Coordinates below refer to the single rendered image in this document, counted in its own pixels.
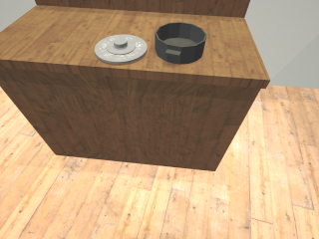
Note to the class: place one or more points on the table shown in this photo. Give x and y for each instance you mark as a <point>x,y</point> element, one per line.
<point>148,111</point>

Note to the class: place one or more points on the knob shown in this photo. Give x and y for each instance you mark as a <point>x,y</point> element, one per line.
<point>120,42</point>

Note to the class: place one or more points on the pot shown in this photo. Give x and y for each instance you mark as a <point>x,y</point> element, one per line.
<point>179,43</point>

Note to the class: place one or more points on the lid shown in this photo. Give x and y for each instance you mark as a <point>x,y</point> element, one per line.
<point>106,51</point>

